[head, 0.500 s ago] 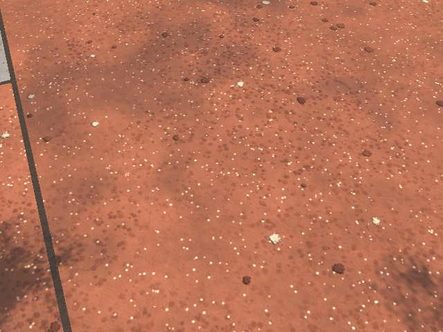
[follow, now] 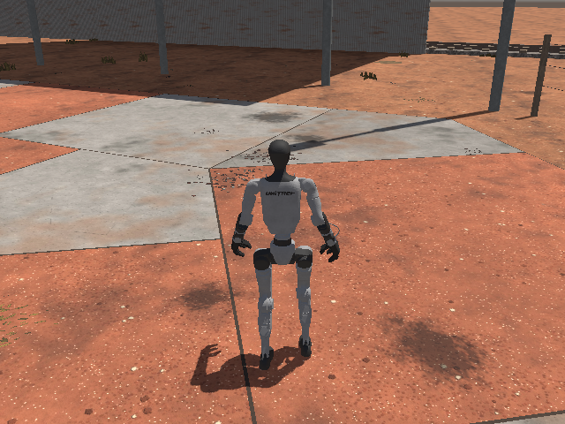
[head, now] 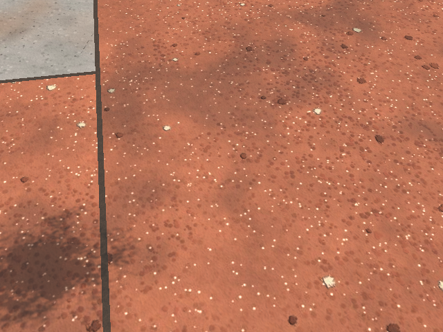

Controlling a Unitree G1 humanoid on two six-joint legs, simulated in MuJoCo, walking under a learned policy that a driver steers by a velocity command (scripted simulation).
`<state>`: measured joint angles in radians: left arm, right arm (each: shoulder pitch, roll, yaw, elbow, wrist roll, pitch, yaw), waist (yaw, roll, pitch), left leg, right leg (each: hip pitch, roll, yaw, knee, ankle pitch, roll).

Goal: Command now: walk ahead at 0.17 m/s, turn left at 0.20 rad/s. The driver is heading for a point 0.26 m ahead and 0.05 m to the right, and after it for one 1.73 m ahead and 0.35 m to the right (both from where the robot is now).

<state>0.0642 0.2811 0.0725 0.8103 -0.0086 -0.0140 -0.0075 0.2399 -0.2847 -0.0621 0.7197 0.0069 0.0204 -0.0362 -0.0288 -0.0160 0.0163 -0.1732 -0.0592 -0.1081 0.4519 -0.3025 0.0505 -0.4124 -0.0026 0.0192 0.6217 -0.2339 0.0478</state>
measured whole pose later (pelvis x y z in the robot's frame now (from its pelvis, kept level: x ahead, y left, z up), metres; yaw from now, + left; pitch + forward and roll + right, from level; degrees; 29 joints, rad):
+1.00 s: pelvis +0.09 -0.03 +0.00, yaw -22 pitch +0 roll +0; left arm 0.10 0.24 0.03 0.78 0.01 0.01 0.00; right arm 0.18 -0.32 -0.07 0.81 0.00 0.02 -0.03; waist -0.02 0.05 0.05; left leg -0.38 0.05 0.00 0.89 -0.51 -0.08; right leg -0.23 0.03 0.00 0.46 -0.24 -0.04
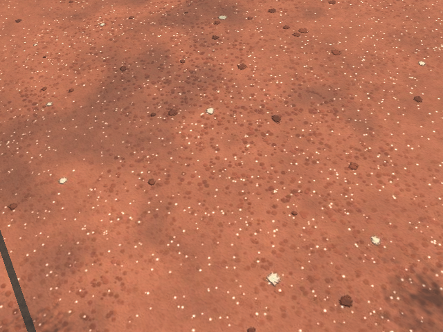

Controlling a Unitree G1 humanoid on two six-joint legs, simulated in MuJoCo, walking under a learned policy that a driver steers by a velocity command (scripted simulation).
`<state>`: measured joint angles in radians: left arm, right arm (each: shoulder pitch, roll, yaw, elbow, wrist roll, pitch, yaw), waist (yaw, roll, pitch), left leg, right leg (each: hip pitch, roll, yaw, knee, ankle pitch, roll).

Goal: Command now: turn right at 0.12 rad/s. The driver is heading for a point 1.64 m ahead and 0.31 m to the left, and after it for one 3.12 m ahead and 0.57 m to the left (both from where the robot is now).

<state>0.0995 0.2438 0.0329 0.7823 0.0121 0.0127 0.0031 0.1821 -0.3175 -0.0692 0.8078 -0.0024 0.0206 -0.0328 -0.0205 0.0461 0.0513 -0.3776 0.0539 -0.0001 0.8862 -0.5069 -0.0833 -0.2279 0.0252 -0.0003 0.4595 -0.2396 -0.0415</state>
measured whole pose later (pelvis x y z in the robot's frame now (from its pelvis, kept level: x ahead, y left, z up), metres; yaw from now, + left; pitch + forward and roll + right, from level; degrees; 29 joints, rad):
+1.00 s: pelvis +0.00 +0.02 +0.00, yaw +0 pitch -2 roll +0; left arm 0.16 0.23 0.02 1.10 0.00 0.01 0.03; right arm 0.21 -0.24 -0.01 1.06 -0.01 0.00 -0.04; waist 0.00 0.00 0.04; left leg -0.17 0.02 0.00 0.47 -0.27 -0.02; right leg -0.19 0.01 0.01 0.48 -0.26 -0.01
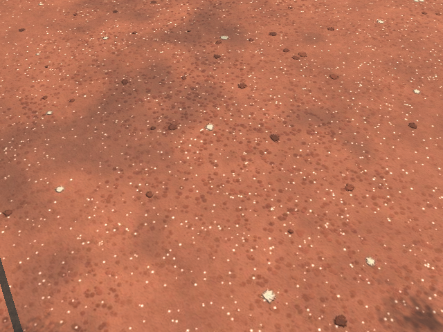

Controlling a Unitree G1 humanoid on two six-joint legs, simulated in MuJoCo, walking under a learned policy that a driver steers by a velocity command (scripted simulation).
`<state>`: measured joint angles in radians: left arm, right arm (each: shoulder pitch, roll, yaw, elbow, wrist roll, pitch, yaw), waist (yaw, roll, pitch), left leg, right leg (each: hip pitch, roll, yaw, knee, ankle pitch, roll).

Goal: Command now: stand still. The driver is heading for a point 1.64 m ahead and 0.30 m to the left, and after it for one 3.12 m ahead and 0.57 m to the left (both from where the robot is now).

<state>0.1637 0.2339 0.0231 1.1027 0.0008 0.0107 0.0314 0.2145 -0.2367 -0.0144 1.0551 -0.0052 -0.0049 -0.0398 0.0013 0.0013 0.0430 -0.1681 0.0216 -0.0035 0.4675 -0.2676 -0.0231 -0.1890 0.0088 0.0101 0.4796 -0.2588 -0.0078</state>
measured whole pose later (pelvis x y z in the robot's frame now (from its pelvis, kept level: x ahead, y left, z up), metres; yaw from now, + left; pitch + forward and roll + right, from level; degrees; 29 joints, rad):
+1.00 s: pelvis +0.02 +0.01 -0.01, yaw +1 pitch +0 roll +0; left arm 0.33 0.20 0.03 1.09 -0.02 -0.03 0.04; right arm 0.35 -0.19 -0.02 1.10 0.02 -0.04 -0.04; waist 0.01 -0.01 -0.01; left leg -0.28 0.01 0.01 0.71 -0.45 0.05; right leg -0.22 0.00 0.00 0.55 -0.34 -0.04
